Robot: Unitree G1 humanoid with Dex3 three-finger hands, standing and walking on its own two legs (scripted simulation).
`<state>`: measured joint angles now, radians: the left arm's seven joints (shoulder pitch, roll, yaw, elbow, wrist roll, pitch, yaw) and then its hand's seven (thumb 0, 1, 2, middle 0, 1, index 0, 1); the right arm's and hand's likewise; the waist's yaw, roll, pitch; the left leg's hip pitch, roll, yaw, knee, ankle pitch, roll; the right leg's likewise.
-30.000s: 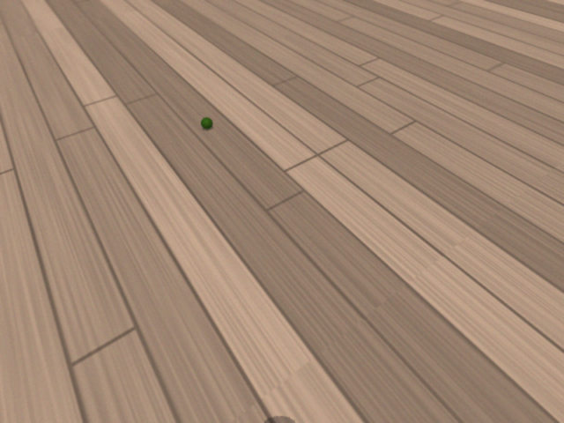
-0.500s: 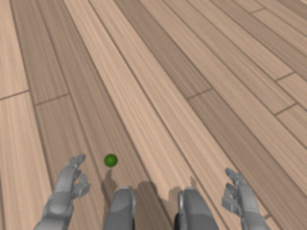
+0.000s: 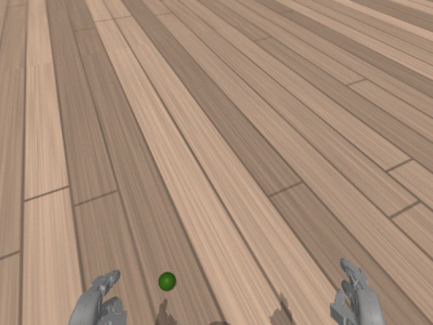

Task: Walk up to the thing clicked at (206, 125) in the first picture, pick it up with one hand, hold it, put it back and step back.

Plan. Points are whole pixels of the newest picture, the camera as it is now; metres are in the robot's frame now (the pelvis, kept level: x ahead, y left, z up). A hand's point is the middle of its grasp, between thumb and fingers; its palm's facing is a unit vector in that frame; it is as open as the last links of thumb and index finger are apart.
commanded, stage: home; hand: left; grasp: from above
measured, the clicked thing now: (167, 281) +0.42 +0.23 -0.68
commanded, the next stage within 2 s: stand in 1.84 s
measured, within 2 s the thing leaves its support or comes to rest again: neither
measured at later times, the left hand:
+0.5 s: hand (127, 316) +0.16 +0.18 -0.04, palm faces +0.06 -0.98 -0.20, open 7.4 cm
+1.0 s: hand (125, 319) +0.16 +0.18 -0.04, palm faces +0.06 -0.98 -0.20, open 7.4 cm
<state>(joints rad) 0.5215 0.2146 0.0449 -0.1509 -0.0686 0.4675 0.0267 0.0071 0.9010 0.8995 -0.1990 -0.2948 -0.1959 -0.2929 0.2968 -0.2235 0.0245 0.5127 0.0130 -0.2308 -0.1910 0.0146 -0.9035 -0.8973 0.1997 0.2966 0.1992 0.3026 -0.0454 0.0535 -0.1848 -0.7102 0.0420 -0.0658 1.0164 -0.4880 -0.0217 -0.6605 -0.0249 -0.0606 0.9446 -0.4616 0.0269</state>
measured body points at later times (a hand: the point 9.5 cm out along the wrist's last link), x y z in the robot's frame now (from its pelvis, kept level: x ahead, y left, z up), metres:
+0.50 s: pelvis +0.00 +0.00 +0.00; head +0.02 +0.00 +0.45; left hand +0.16 +0.23 -0.03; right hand +0.15 -0.25 -0.06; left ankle +0.01 +0.13 -0.68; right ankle +0.00 -0.14 -0.68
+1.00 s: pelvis +0.00 +0.00 +0.00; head +0.01 +0.00 +0.45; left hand +0.15 +0.23 -0.03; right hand +0.15 -0.25 -0.06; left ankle +0.01 +0.13 -0.68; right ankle +0.00 -0.14 -0.68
